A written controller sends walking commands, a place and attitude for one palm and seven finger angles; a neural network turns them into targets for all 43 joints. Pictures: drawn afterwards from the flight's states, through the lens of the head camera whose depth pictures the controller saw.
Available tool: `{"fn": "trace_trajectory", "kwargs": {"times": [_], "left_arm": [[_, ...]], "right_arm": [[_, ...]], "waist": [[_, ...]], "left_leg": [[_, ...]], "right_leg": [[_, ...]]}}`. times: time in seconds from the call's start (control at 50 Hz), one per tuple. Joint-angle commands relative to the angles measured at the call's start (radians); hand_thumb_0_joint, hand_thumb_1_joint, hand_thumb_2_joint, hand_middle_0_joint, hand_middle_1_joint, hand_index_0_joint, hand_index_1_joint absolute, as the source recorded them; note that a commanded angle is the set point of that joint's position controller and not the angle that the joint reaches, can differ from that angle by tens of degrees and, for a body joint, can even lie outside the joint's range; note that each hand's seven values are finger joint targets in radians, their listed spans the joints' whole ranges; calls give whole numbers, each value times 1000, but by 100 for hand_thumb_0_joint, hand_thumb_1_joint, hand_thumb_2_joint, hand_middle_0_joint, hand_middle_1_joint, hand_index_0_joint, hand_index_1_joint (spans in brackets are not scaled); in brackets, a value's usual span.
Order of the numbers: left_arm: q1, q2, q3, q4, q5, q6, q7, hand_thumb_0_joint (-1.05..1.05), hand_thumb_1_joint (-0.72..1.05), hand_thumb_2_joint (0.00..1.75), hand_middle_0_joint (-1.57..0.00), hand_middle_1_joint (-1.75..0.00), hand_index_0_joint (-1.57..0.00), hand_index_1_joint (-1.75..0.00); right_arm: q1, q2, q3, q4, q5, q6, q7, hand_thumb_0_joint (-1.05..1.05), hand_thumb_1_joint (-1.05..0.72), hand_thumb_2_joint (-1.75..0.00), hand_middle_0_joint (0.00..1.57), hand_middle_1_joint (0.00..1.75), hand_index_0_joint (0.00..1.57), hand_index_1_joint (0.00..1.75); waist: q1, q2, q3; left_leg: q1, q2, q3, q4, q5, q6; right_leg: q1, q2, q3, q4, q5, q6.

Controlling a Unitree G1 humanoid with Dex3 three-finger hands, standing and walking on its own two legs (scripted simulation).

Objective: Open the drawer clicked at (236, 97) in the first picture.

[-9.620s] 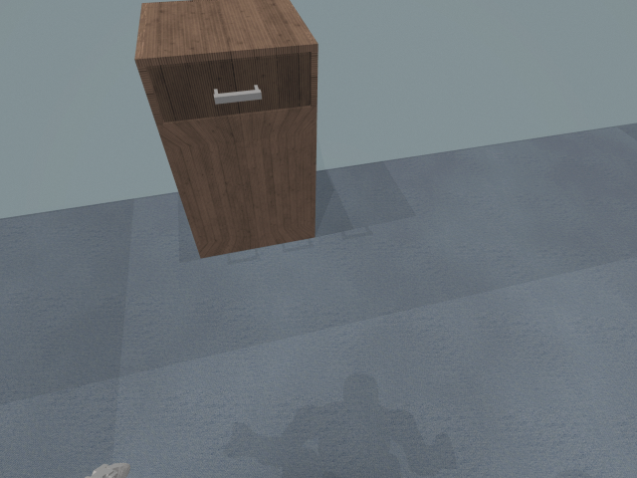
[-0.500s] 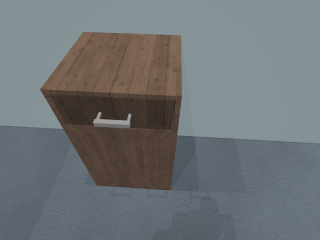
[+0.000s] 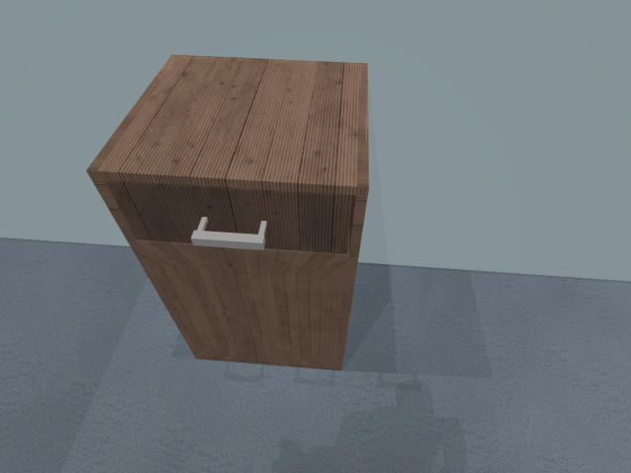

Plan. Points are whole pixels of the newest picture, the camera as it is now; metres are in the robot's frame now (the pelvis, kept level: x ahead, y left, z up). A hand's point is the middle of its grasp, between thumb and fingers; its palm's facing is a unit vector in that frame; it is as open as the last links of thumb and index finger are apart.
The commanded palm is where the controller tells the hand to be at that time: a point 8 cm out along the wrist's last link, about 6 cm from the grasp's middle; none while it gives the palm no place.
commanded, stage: raise the hand with hooked fingers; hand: left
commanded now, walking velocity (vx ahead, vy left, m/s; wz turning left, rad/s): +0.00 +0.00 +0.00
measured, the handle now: (231, 232) +0.52 +0.20 -0.06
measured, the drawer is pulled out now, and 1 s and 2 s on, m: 0.00 0.00 0.00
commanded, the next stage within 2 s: move the hooked fingers above the handle in 1.82 s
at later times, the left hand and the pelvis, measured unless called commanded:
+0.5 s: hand (150, 466) +0.13 +0.21 -0.05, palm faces +0.02 -0.07 -1.00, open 9.5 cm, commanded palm +0.15 +0.22 +0.01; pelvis -0.05 -0.06 -0.05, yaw +3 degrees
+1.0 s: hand (153, 350) +0.25 +0.23 +0.02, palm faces +0.13 -0.08 -0.99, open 12.4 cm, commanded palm +0.22 +0.23 +0.08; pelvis -0.02 -0.01 -0.03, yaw -2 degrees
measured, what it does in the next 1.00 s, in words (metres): stands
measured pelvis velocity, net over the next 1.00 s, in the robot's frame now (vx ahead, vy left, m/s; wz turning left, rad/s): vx -0.02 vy -0.01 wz -0.03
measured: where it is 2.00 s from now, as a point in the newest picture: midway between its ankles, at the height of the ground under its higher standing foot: outside the picture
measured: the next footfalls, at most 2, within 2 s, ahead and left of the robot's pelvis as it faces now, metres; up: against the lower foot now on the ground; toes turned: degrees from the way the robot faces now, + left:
none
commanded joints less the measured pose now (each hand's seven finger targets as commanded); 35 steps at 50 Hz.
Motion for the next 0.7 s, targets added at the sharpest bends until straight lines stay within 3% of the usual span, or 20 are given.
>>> {"fn": "trace_trajectory", "kwargs": {"times": [0.0, 0.02, 0.04, 0.08, 0.14, 0.16, 0.2, 0.22, 0.26, 0.28, 0.32, 0.36, 0.4, 0.46, 0.5, 0.54, 0.58, 0.62, 0.64, 0.68], "left_arm": [[-154, 41, -80, -684, 102, -19, 136, 0, 78, 85, -21, -37, -21, -37], [-141, 126, -39, -683, 211, -31, 157, 0, 76, 84, -21, -39, -21, -39], [-114, 153, -39, -649, 302, -39, 181, 0, 74, 83, -21, -40, -21, -40], [-24, 197, 10, -552, 480, -33, 224, 0, 69, 81, -22, -43, -22, -43], [180, 102, -38, -388, 707, -44, 260, 0, 62, 78, -22, -48, -22, -48], [220, 117, -9, -391, 758, -61, 262, 0, 60, 77, -22, -50, -22, -50], [157, 213, 47, -497, 848, -106, 282, 0, 55, 75, -22, -53, -22, -53], [142, 258, 85, -529, 881, -121, 298, 0, 53, 74, -23, -54, -23, -54], [36, 335, 143, -635, 933, -144, 333, 0, 48, 72, -23, -57, -23, -57], [-43, 363, 159, -714, 953, -152, 357, 0, 46, 71, -23, -58, -23, -58], [-203, 402, 184, -796, 970, -180, 400, 0, 41, 69, -24, -62, -24, -62], [-416, 435, 193, -879, 964, -232, 433, 0, 36, 67, -24, -64, -24, -64], [-442, 402, 157, -851, 938, -280, 445, 0, 32, 65, -24, -68, -24, -68], [-457, 401, 139, -832, 908, -311, 429, 0, 25, 62, -25, -72, -25, -72], [-420, 411, 149, -755, 895, -268, 412, 0, 20, 60, -25, -75, -25, -75], [-368, 409, 153, -678, 883, -184, 380, 0, 15, 58, -25, -78, -25, -78], [-270, 389, 143, -613, 854, -87, 327, 0, 11, 56, -26, -81, -26, -81], [-223, 418, 152, -636, 827, -25, 265, 0, 6, 54, -26, -84, -26, -84], [-208, 417, 146, -647, 815, -10, 236, 0, 4, 53, -26, -86, -26, -86], [-191, 438, 166, -676, 806, -17, 191, 0, -1, 51, -27, -88, -27, -88]], "right_arm": [[-175, -142, -53, -266, 27, -202, -35, 0, -90, -90, 20, 30, 20, 30], [-182, -182, -70, -285, 11, -191, -34, 0, -90, -90, 20, 30, 20, 30], [-193, -192, -66, -323, -5, -176, -31, 0, -90, -90, 20, 30, 20, 30], [-202, -200, -73, -394, -35, -124, -13, 0, -90, -90, 20, 30, 20, 30], [-258, -188, -96, -456, -58, -15, 27, 0, -90, -90, 20, 30, 20, 30], [-274, -183, -103, -476, -52, 19, 44, 0, -90, -90, 20, 30, 20, 30], [-333, -180, -95, -534, -49, 66, 62, 0, -90, -90, 20, 30, 20, 30], [-345, -174, -90, -554, -49, 82, 66, 0, -90, -90, 20, 30, 20, 30], [-349, -166, -88, -574, -57, 107, 68, 0, -90, -90, 20, 30, 20, 30], [-354, -165, -89, -597, -70, 119, 65, 0, -90, -90, 20, 30, 20, 30], [-353, -150, -87, -595, -83, 135, 53, 0, -90, -90, 20, 30, 20, 30], [-354, -137, -83, -577, -94, 136, 40, 0, -90, -90, 20, 30, 20, 30], [-342, -136, -89, -565, -92, 123, 31, 0, -90, -90, 20, 30, 20, 30], [-346, -141, -86, -557, -96, 114, 32, 0, -90, -90, 20, 30, 20, 30], [-347, -146, -82, -554, -88, 118, 31, 0, -90, -90, 20, 30, 20, 30], [-352, -150, -76, -559, -73, 134, 31, 0, -90, -90, 20, 30, 20, 30], [-354, -152, -69, -569, -50, 153, 31, 0, -90, -90, 20, 30, 20, 30], [-363, -159, -57, -584, -37, 168, 22, 0, -90, -90, 20, 30, 20, 30], [-365, -160, -52, -584, -35, 169, 18, 0, -90, -90, 20, 30, 20, 30], [-366, -164, -40, -580, -36, 169, 12, 0, -90, -90, 20, 30, 20, 30]], "waist": [[-33, 109, -115], [-47, 55, -155], [-48, 2, -110], [-18, -94, -125], [48, -309, -78], [87, -290, -103], [125, -217, -185], [135, -169, -214], [127, -91, -262], [114, -10, -301], [78, 80, -350], [14, 55, -352], [-21, 73, -323], [-40, 43, -328], [-23, 37, -327], [4, 17, -340], [35, -45, -356], [58, -98, -377], [60, -130, -367], [66, -139, -355]], "left_leg": [[87, 76, -138, -82, 503, -6], [33, 53, -111, -20, 347, 3], [-56, 19, -105, 20, 232, 11], [-133, -18, -88, 82, 178, 15], [-310, -22, -73, 137, 143, 0], [-334, -31, -64, 140, 133, -3], [-374, -48, -45, 167, 113, -5], [-383, -53, -41, 180, 112, -3], [-377, -65, -38, 209, 99, 3], [-360, -70, -36, 227, 82, 8], [-303, -71, -46, 288, 90, 16], [-288, -68, -69, 373, 58, 23], [-276, -61, -83, 426, 15, 25], [-314, -57, -102, 458, -1, 29], [-351, -56, -96, 425, 1, 29], [-372, -57, -89, 370, 28, 28], [-377, -56, -78, 312, 70, 22], [-372, -59, -73, 258, 97, 16], [-371, -59, -71, 244, 104, 17], [-359, -57, -73, 210, 109, 16]], "right_leg": [[-235, 33, -42, 62, 28, -9], [-234, 44, -29, -5, 89, -20], [-259, 48, -15, -27, 111, -30], [-294, 60, 18, -20, 55, -34], [-338, 74, 48, 51, 89, -43], [-298, 65, 88, 51, 123, -53], [-255, 49, 138, 79, 160, -55], [-242, 45, 153, 95, 182, -56], [-239, 43, 188, 105, 185, -52], [-260, 39, 203, 108, 156, -49], [-318, 34, 224, 122, 145, -52], [-422, 28, 262, 116, 54, -45], [-500, 27, 272, 103, -30, -48], [-517, 30, 273, 111, -37, -44], [-451, 32, 245, 107, 8, -34], [-363, 34, 218, 101, 82, -24], [-251, 30, 206, 87, 203, -9], [-125, 18, 214, 78, 333, 9], [-86, 8, 215, 80, 411, 21], [-45, 4, 202, 86, 458, 24]]}}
